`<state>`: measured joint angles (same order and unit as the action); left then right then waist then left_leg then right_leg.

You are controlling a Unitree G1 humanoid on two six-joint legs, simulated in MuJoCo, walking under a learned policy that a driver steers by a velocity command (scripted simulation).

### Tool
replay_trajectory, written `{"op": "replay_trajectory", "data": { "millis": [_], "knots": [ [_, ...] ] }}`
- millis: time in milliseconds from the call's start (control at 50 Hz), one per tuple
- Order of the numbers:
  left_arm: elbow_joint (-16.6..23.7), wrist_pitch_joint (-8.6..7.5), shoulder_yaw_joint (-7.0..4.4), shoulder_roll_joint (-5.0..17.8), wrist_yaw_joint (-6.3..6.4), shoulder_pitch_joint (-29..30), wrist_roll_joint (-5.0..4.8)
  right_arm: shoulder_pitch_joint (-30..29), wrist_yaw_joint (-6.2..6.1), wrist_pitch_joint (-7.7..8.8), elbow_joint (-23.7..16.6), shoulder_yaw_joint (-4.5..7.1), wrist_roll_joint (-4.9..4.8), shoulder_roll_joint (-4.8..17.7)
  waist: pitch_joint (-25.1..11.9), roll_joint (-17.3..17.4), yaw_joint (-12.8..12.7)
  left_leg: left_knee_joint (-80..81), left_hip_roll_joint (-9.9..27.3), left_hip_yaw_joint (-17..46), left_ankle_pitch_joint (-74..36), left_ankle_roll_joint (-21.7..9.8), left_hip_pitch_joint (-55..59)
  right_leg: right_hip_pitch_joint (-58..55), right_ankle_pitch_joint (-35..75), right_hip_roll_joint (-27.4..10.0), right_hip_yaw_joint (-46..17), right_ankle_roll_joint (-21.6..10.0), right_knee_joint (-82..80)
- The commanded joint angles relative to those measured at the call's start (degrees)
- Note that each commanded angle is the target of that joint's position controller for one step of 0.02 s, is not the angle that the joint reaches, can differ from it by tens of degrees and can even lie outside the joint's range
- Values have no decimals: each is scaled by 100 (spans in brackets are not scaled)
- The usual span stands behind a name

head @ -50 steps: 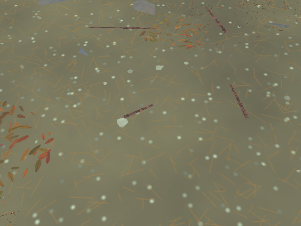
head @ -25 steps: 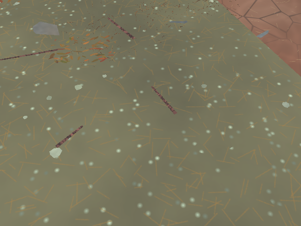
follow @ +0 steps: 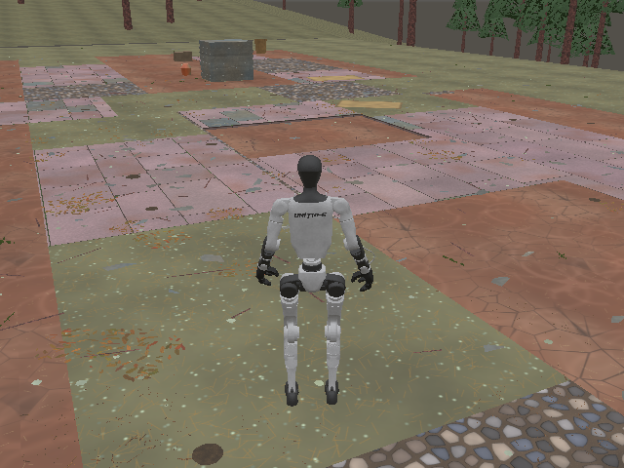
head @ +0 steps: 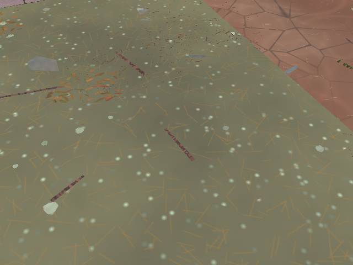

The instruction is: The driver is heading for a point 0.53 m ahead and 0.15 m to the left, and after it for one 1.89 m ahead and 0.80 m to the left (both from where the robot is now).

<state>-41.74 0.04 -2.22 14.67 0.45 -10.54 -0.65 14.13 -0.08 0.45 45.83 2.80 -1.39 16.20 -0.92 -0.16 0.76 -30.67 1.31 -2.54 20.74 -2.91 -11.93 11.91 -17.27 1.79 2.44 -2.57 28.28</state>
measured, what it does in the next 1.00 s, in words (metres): walks ahead, turning left: right foot, then left foot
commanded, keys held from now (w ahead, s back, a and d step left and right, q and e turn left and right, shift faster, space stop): w+q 1.00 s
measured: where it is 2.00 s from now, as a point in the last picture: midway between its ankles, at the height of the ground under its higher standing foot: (83, 193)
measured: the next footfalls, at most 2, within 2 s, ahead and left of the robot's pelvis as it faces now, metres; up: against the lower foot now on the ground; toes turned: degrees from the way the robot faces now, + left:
right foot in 0.40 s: +0.34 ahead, -0.10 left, +0.00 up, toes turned +16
left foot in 0.92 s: +0.51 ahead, +0.26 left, +0.00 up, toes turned +34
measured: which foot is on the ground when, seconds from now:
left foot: down 0.00-0.42, up 0.44-0.90, down 0.92-1.00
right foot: down 0.00-0.02, up 0.04-0.38, down 0.40-0.92, up 0.94-1.00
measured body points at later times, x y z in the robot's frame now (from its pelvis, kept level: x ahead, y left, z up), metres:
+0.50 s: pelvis +0.21 -0.02 -0.01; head +0.24 -0.01 +0.44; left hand +0.33 +0.28 -0.08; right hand +0.32 -0.29 -0.13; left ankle +0.02 +0.09 -0.65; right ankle +0.30 -0.11 -0.73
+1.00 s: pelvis +0.43 +0.13 -0.02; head +0.47 +0.17 +0.43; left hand +0.34 +0.42 -0.14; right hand +0.74 +0.02 -0.09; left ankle +0.47 +0.24 -0.73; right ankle +0.37 -0.09 -0.64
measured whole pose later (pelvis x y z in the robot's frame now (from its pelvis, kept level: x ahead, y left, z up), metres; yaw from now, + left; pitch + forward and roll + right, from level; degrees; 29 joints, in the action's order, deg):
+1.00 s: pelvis +0.43 +0.13 -0.02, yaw +35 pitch +1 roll -1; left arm -45.9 -4.8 -3.3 18.2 -0.5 -14.8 -1.4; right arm 8.9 2.2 2.0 33.7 3.7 -1.2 17.8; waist 5.2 0.0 -1.7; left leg -37.0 -3.0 -1.4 10.8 -5.6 -27.6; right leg 14.1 -27.4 -2.9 0.6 0.9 66.4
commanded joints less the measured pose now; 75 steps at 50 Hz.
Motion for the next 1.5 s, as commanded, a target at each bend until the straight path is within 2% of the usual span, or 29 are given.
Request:
{"op": "replay_trajectory", "data": {
  "millis": [20,40,60,160,260,360,400,420,440,460,480,500,560,820,860,900,920,940,960,980,1020,1100,1240,1340,1400,1420,1440,1460,1500],
  "knots": [
    [585,-211,-171,437,-7,824,40,1049,-10,199,111,250,-8,915,148,579,377,1038,864,1530,557,-797,1224,1620,-1016,-562,-395,-195,617],
    [848,-361,-172,422,-25,1107,20,1263,38,273,122,404,-9,1426,377,1610,439,1869,1788,3733,1147,-1528,1539,2811,-1176,254,131,149,1798],
    [858,-473,-256,741,-48,1210,-58,1154,43,360,6,325,96,1170,601,1276,506,2161,2063,4224,1023,-1741,1690,3474,-1722,16,-447,182,2681],
    [702,-668,-271,667,-242,1160,53,965,-72,360,-176,216,12,750,427,540,265,2017,1174,2454,-1065,-1100,1881,3485,142,-350,-461,324,2248],
    [830,-665,-148,376,-316,1654,-13,1046,-186,234,-336,312,22,1024,556,739,416,1993,748,1752,-1324,-854,490,1939,1359,-9,-216,589,587],
    [790,-698,-314,855,-253,1186,-104,940,-173,215,-426,383,-47,1126,481,959,46,1543,1035,2193,-1589,-576,332,835,1365,-86,-454,383,78],
    [498,-712,-507,1200,-151,-23,-62,826,-142,201,-537,295,40,840,-291,803,-578,-59,499,1835,-2572,-248,-13,-836,1210,-225,-467,66,-99],
    [395,-687,-584,1570,-89,-1059,44,885,-136,188,-730,136,198,382,-1405,-37,-917,-1933,38,1462,-1344,-31,-850,-2456,255,-1367,-1715,-309,-53],
    [281,-636,-596,1896,-167,-1188,174,1662,-146,265,-961,19,-72,-80,-1935,-2266,-363,-3683,-582,1157,1459,204,-2564,-3423,-1422,-2576,-4776,-1098,-1186],
    [353,-644,-442,1247,-180,-840,112,1446,-147,269,-763,167,-215,639,-1195,-1514,-435,-4428,-145,1350,1068,218,-3114,-2800,-2260,-2482,-4796,-1007,-1528],
    [363,-620,-360,940,-143,-522,47,882,-122,252,-842,242,-182,896,-493,-998,-456,-4468,92,1126,528,179,-3244,-2108,-1703,-2318,-3713,-841,-1483],
    [322,-604,-323,833,-136,-304,66,619,-122,235,-840,236,-92,840,-179,-503,-360,-4312,332,1018,112,172,-2979,-1458,-665,-2051,-2870,-756,-1468],
    [170,-647,-282,619,-94,-51,141,449,-26,153,-919,238,-69,586,86,-665,-127,-3832,632,962,-363,170,-2503,-620,568,-1642,-1592,-721,-1794],
    [-325,-502,-469,1334,-50,-554,-72,-1300,321,164,-1692,78,-13,362,689,-205,-498,-729,415,122,-1835,29,-2561,-1358,2335,-1762,537,-538,-1860],
    [-334,-419,-520,1524,-31,-569,-119,-1111,335,133,-1744,182,19,565,416,-380,-274,-605,52,-191,-1263,-204,-2014,-1647,4186,-1775,754,-421,-1136],
    [-290,-328,-508,1543,2,-494,-168,287,269,70,-1429,459,7,1012,-399,-358,562,-270,-495,-441,-1255,-565,-63,-1233,5336,-1549,1057,-191,873],
    [-202,-350,-392,1270,26,-620,-27,1278,155,-4,-1190,651,-33,1429,-933,148,961,-255,-111,418,-1312,-842,1737,148,3784,-1336,1043,66,2617],
    [169,-477,-112,399,-42,-1145,197,954,124,52,-1276,700,-59,2093,-1410,1785,117,489,1409,3892,-40,-1888,3315,2642,-1542,-140,522,409,4693],
    [220,-674,-173,938,-110,-570,2,1097,181,168,-1501,549,-12,1589,-2149,1051,589,1365,1765,5200,834,-2066,3528,3158,-1665,-84,-804,330,5280],
    [393,-760,-249,1220,-143,-17,-199,923,208,262,-1394,446,52,1269,-1261,708,629,1503,1634,4402,425,-1738,2972,3587,-1059,-321,-798,228,5165],
    [343,-823,-204,1073,-66,26,8,254,189,320,-1425,360,64,1008,-451,98,133,1437,1166,3126,-1032,-1434,1404,3023,-266,-750,-778,202,4158],
    [246,-595,-198,943,-69,-140,158,-1,82,369,-1430,298,106,903,-223,214,-196,1728,839,2286,-2490,-1462,214,2287,197,-817,-675,478,3290],
    [504,-611,-14,562,-180,1185,98,555,-72,326,-1006,309,51,1016,177,429,338,1771,434,1607,-1695,-972,-252,1711,2551,-393,-468,664,660],
    [637,-700,-114,834,-273,1410,50,872,-63,270,-687,301,39,984,336,599,386,1255,909,2128,-1842,-892,720,1862,1908,-356,-565,301,61],
    [395,-723,-251,1049,-252,519,56,704,-67,197,-649,280,68,943,-42,704,-83,302,756,1815,-3795,-656,1114,862,1437,-126,-169,-121,-234],
    [242,-730,-331,1262,-232,-294,96,691,-79,187,-708,198,128,783,-787,498,-439,-889,487,1494,-3883,-475,702,-455,1732,-549,-594,-455,15],
    [151,-705,-460,1761,-233,-1043,152,1290,-74,252,-789,88,125,492,-1759,-717,-415,-2930,-255,1008,-2182,-7,-1101,-2625,1364,-1697,-2690,-1363,23],
    [-45,-651,-432,1542,-310,-1317,-41,1398,-70,329,-799,48,107,490,-1868,-1697,-437,-4109,-692,933,1007,258,-2506,-3276,-54,-2239,-4708,-1816,-1027],
    [128,-568,-265,1021,-283,-717,-65,193,-27,453,-1030,136,-2,945,-430,-481,-542,-4325,-79,994,408,156,-3227,-2047,-741,-1889,-3823,-1339,-1312]
  ]
}}
Velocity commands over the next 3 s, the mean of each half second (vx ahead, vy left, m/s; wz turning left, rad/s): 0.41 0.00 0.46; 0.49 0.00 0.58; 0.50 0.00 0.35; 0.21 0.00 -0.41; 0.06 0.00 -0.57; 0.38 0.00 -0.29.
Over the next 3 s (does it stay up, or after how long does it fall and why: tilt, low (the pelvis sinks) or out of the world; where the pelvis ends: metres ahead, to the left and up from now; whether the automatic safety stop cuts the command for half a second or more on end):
stays up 1.02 0.44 0.01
